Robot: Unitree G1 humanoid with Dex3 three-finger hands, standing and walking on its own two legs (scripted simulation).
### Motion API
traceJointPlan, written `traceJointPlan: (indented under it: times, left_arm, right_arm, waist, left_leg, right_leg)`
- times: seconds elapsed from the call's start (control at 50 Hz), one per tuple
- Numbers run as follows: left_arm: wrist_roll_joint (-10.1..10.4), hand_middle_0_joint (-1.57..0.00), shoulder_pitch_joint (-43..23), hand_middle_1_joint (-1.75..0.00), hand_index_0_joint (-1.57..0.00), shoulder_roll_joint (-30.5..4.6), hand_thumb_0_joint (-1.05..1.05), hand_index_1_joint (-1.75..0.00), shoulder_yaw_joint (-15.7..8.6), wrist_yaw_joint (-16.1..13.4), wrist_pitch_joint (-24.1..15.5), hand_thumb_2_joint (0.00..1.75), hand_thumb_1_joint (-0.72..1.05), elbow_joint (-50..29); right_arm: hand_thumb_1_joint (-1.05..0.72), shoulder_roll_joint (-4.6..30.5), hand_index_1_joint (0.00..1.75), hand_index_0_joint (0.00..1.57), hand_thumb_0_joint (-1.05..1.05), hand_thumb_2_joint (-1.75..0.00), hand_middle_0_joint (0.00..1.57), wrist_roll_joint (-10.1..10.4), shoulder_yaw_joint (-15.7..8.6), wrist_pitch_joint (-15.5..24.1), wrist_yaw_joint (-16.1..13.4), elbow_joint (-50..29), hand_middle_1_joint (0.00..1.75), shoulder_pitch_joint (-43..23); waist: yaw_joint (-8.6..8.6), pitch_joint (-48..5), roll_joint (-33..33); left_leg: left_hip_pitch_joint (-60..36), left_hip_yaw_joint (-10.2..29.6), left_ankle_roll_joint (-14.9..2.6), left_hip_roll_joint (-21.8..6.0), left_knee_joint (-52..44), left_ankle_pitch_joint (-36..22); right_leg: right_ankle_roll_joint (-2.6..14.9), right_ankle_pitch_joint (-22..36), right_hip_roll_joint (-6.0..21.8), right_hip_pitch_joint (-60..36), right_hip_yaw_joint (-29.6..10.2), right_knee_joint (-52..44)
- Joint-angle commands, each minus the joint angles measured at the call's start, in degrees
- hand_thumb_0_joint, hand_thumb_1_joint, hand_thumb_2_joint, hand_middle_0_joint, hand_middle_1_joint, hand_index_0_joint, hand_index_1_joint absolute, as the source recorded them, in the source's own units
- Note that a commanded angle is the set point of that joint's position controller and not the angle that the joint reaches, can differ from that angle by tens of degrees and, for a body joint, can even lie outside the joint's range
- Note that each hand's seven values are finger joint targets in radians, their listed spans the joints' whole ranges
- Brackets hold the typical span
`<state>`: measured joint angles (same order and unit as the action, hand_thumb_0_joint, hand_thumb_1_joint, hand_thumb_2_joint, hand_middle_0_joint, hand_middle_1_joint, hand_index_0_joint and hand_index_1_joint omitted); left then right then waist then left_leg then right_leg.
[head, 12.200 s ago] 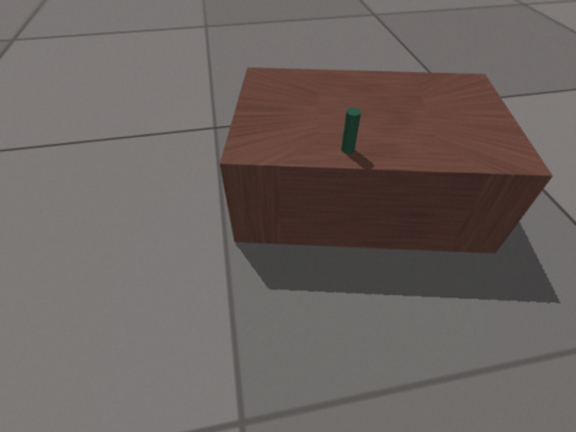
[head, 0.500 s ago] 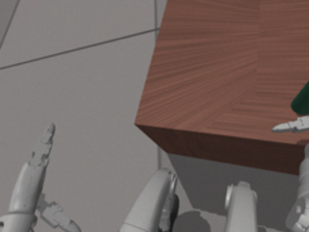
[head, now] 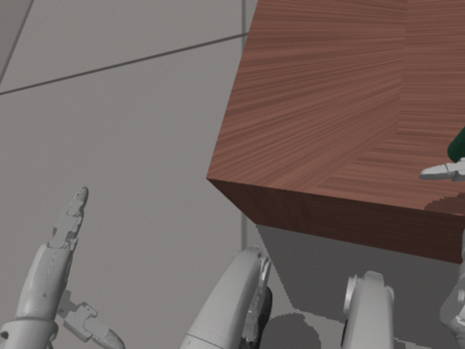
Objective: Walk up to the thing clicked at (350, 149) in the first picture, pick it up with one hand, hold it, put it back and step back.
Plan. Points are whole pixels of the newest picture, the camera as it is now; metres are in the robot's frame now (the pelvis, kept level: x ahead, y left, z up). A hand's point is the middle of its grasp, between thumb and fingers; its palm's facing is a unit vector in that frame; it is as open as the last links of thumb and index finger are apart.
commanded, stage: close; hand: right
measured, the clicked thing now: out of the picture +0.49 -0.25 -0.02
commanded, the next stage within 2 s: settle in 0.50 s
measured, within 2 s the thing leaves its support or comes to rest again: leaves its support in 0.80 s
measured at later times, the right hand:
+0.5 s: hand out of the picture +0.49 -0.24 -0.03, palm faces +0.25 +0.97 +0.02, open 7.9 cm
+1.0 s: hand out of the picture +0.50 -0.24 +0.01, palm faces +0.25 +0.97 +0.00, open 6.4 cm
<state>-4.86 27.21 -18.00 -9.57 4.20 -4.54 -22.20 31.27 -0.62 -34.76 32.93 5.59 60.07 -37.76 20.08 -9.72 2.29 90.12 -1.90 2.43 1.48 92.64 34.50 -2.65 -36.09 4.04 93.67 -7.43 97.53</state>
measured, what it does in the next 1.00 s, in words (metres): stands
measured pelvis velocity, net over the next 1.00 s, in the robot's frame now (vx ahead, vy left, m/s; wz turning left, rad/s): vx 0.01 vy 0.00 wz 0.00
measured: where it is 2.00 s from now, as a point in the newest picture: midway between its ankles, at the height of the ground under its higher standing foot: outside the picture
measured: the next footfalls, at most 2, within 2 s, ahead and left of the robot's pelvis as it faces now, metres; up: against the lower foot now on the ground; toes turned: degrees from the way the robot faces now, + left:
none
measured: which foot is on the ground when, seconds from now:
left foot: down 0.00-1.00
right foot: down 0.00-1.00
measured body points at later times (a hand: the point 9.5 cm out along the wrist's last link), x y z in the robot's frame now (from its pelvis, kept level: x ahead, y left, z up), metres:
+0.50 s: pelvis +0.00 +0.00 +0.01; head +0.18 -0.08 +0.42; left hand +0.18 +0.26 +0.13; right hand +0.47 -0.29 -0.03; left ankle +0.07 +0.14 -0.52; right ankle +0.06 -0.14 -0.52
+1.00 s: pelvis +0.01 +0.00 +0.03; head +0.17 -0.08 +0.44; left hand +0.18 +0.26 +0.12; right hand +0.48 -0.29 +0.01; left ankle +0.07 +0.14 -0.52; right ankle +0.06 -0.14 -0.52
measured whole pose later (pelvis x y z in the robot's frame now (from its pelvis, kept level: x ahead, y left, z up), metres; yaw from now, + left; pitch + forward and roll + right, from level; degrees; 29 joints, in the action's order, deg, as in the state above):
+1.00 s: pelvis +0.01 +0.00 +0.03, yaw +0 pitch +30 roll +6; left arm -4.6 27.0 -16.9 -8.0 4.0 -2.3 -19.5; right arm 30.0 -0.7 -32.6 28.8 3.8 55.8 -37.0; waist 18.2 -9.9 1.7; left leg 83.7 -1.8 2.5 1.7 87.3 33.4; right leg -2.5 -35.4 4.5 87.2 -7.0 92.6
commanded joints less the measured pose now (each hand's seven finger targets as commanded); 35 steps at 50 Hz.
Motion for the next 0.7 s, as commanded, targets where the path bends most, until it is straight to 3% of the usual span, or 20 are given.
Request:
traceJointPlan:
  times: [0.0, 0.02, 0.04, 0.08, 0.12, 0.18, 0.24, 0.32, 0.36, 0.4, 0.42, 0.46, 0.48, 0.52, 0.54, 0.6, 0.64, 0.68]
  left_arm:
    - [0.8, -0.04, 3.2, -0.05, -0.04, -12.6, 0.00, -0.05, -11.0, -1.9, -2.5, 0.06, -0.56, -11.0]
    - [1.0, -0.04, 3.0, -0.05, -0.04, -13.6, 0.00, -0.05, -11.9, -1.9, -2.5, 0.06, -0.56, -12.7]
    - [1.0, -0.04, 3.9, -0.05, -0.04, -13.3, 0.00, -0.05, -11.8, -1.8, -2.3, 0.06, -0.55, -11.9]
    - [1.2, -0.04, 6.3, -0.05, -0.04, -10.4, 0.00, -0.05, -10.0, -1.4, -2.1, 0.06, -0.55, -8.5]
    - [1.4, -0.04, 6.4, -0.05, -0.04, -8.3, 0.00, -0.05, -8.5, -1.2, -2.1, 0.05, -0.55, -5.1]
    - [1.1, -0.04, 2.4, -0.05, -0.04, -9.8, 0.00, -0.05, -9.0, -1.6, -2.0, 0.05, -0.55, -7.0]
    - [0.9, -0.05, 0.7, -0.05, -0.05, -11.2, 0.00, -0.05, -9.3, -2.0, -1.8, 0.05, -0.55, -10.4]
    - [1.2, -0.04, 3.2, -0.05, -0.05, -12.7, 0.00, -0.05, -10.6, -2.1, -1.7, 0.05, -0.55, -13.6]
    - [1.3, -0.04, 6.3, -0.05, -0.04, -10.1, 0.00, -0.05, -8.5, -1.7, -1.6, 0.05, -0.54, -11.2]
    - [1.4, -0.04, 6.9, -0.05, -0.05, -9.0, 0.00, -0.05, -8.1, -1.6, -1.9, 0.04, -0.54, -9.0]
    - [1.5, -0.04, 6.5, -0.05, -0.05, -8.2, 0.00, -0.05, -8.0, -1.6, -2.0, 0.04, -0.55, -6.5]
    - [1.4, -0.05, 2.9, -0.05, -0.05, -8.2, 0.00, -0.05, -7.0, -1.7, -2.5, 0.05, -0.55, -6.3]
    - [1.4, -0.05, 1.1, -0.05, -0.05, -9.6, 0.00, -0.05, -8.3, -1.9, -2.8, 0.05, -0.55, -8.0]
    - [1.2, -0.05, 0.9, -0.05, -0.05, -11.2, 0.00, -0.05, -9.3, -2.2, -3.0, 0.04, -0.55, -11.7]
    - [0.9, -0.05, 1.5, -0.05, -0.05, -11.6, 0.00, -0.05, -9.4, -2.1, -2.9, 0.05, -0.55, -13.0]
    - [1.2, -0.07, 3.2, -0.05, -0.06, -12.7, 0.00, -0.06, -10.1, -2.1, -2.4, 0.07, -0.58, -15.0]
    - [1.2, -0.07, 5.8, -0.06, -0.06, -11.9, 0.00, -0.07, -10.1, -1.9, -2.1, 0.07, -0.58, -14.2]
    - [1.4, -0.06, 7.6, -0.06, -0.06, -9.8, 0.00, -0.07, -8.8, -1.6, -2.0, 0.07, -0.58, -11.2]
  right_arm:
    - [0.43, 14.2, 0.41, 0.62, 0.00, -0.20, 0.62, -0.2, -1.7, 3.9, -0.4, -13.8, 0.41, -16.1]
    - [0.43, 16.0, 0.43, 0.65, 0.00, -0.22, 0.65, -0.2, -2.9, 3.7, -0.5, -15.8, 0.43, -15.7]
    - [0.42, 14.2, 0.45, 0.68, 0.00, -0.23, 0.68, 0.0, -1.6, 3.5, 0.0, -17.7, 0.45, -16.5]
    - [0.35, 8.7, 0.53, 0.77, 0.00, -0.29, 0.77, 1.1, 1.4, 2.7, 0.7, -16.5, 0.52, -16.0]
    - [0.30, 6.9, 0.55, 0.81, 0.00, -0.31, 0.81, 1.3, 2.2, 2.1, 0.8, -14.1, 0.55, -13.9]
    - [0.26, 10.7, 0.60, 0.87, 0.00, -0.34, 0.87, 0.6, 0.7, 2.2, -0.4, -16.6, 0.60, -17.7]
    - [0.17, 11.8, 0.70, 0.95, 0.00, -0.45, 0.95, 0.0, 0.3, 2.7, -1.9, -11.9, 0.70, -17.2]
    - [0.04, 13.8, 0.82, 1.01, 0.00, -0.60, 1.01, 0.0, -1.5, 3.0, -1.5, -12.5, 0.82, -14.7]
    - [-0.04, 11.6, 0.88, 1.06, 0.00, -0.67, 1.06, 0.5, -0.4, 2.5, -0.2, -12.2, 0.88, -14.2]
    - [-0.12, 11.2, 0.89, 1.08, 0.00, -0.67, 1.09, 1.1, -0.3, 2.2, 0.5, -12.5, 0.89, -15.4]
    - [-0.15, 9.4, 0.89, 1.10, 0.00, -0.66, 1.11, 1.4, 0.9, 1.9, 0.8, -10.0, 0.89, -15.4]
    - [-0.20, 8.7, 0.92, 1.14, 0.00, -0.69, 1.15, 1.8, 1.1, 2.2, 0.7, -10.4, 0.92, -18.4]
    - [-0.24, 10.6, 0.95, 1.17, 0.00, -0.72, 1.19, 1.3, 0.7, 2.4, 0.2, -10.1, 0.95, -18.6]
    - [-0.25, 11.6, 0.98, 1.21, 0.00, -0.74, 1.22, 0.2, 0.4, 2.8, -0.7, -9.3, 0.98, -18.2]
    - [-0.26, 10.7, 0.99, 1.20, 0.00, -0.76, 1.21, 0.0, 0.6, 3.0, -1.0, -8.2, 0.99, -16.9]
    - [-0.35, 16.1, 1.16, 1.21, 0.00, -0.96, 1.19, -0.8, -1.9, 3.6, -1.4, -11.5, 1.16, -16.9]
    - [-0.41, 13.9, 1.23, 1.23, 0.00, -1.12, 1.21, -0.6, -0.6, 2.7, -0.4, -12.7, 1.23, -17.2]
    - [-0.48, 12.2, 1.30, 1.28, 0.00, -1.20, 1.26, 0.4, -0.2, 1.8, 0.1, -13.3, 1.30, -16.6]
  waist:
    - [-2.43, -33.3, -21.4]
    - [-3.03, -36.4, -22.3]
    - [-2.21, -37.2, -23.8]
    - [-1.26, -34.1, -24.1]
    - [-1.88, -29.5, -22.7]
    - [-1.76, -29.5, -20.8]
    - [-1.21, -26.0, -16.5]
    - [-1.46, -32.2, -17.2]
    - [-1.25, -31.7, -18.8]
    - [-1.00, -30.2, -19.3]
    - [-0.21, -27.3, -19.1]
    - [-0.36, -24.5, -17.4]
    - [-0.81, -25.1, -18.3]
    - [0.08, -26.8, -16.2]
    - [0.48, -26.7, -15.6]
    - [-1.79, -32.1, -19.5]
    - [-0.44, -33.3, -20.2]
    - [-1.25, -31.6, -21.3]
  left_leg:
    - [-16.2, -2.2, -4.44, 2.0, -9.9, -14.5]
    - [-17.3, -2.1, -4.40, 2.0, -9.9, -15.8]
    - [-17.1, -2.2, -4.46, 2.0, -9.9, -16.6]
    - [-16.2, -2.3, -4.30, 2.0, -10.7, -16.5]
    - [-14.5, -2.3, -4.25, 1.9, -10.5, -16.0]
    - [-14.3, -1.9, -4.17, 1.8, -10.0, -14.5]
    - [-15.4, -1.4, -4.01, 1.8, -12.3, -9.9]
    - [-20.4, -1.2, -3.93, 2.0, -13.0, -14.2]
    - [-20.2, -1.2, -3.93, 2.1, -13.0, -16.8]
    - [-19.1, -1.0, -3.77, 1.9, -12.7, -17.6]
    - [-16.7, -1.0, -3.77, 1.8, -12.3, -15.8]
    - [-13.9, -1.4, -4.03, 1.8, -11.0, -12.2]
    - [-13.3, -1.4, -4.18, 1.7, -10.8, -10.6]
    - [-14.4, -1.7, -4.01, 1.8, -11.5, -10.0]
    - [-15.7, -1.7, -3.99, 1.8, -11.8, -11.0]
    - [-18.4, -1.7, -4.24, 1.9, -11.7, -13.0]
    - [-19.5, -1.7, -3.98, 2.1, -12.7, -14.5]
    - [-19.1, -1.3, -3.90, 1.9, -13.3, -14.7]
  right_leg:
    - [2.45, 15.9, -1.4, -30.9, 2.8, -14.2]
    - [2.37, 18.2, -1.3, -33.6, 2.7, -14.2]
    - [2.11, 20.0, -1.2, -35.5, 2.7, -14.2]
    - [2.27, 19.5, -1.2, -34.7, 2.9, -14.2]
    - [2.41, 18.4, -1.2, -30.8, 3.2, -13.8]
    - [2.53, 14.9, -1.2, -28.3, 3.1, -13.4]
    - [3.01, 7.7, -1.4, -25.1, 3.2, -14.8]
    - [3.18, 12.5, -1.7, -29.1, 3.3, -14.9]
    - [3.18, 16.0, -1.6, -30.4, 3.6, -14.6]
    - [3.25, 16.9, -1.5, -29.3, 3.6, -13.8]
    - [3.24, 15.0, -1.4, -27.4, 3.7, -13.4]
    - [3.04, 10.8, -1.4, -23.7, 3.2, -13.5]
    - [2.91, 9.1, -1.3, -24.2, 3.1, -14.0]
    - [2.97, 8.5, -1.2, -25.9, 2.8, -14.4]
    - [3.04, 9.2, -1.4, -25.5, 2.8, -14.3]
    - [2.72, 12.2, -1.6, -29.7, 3.0, -15.4]
    - [2.91, 13.6, -1.6, -31.3, 3.1, -15.4]
    - [2.86, 13.7, -1.6, -30.6, 3.6, -15.4]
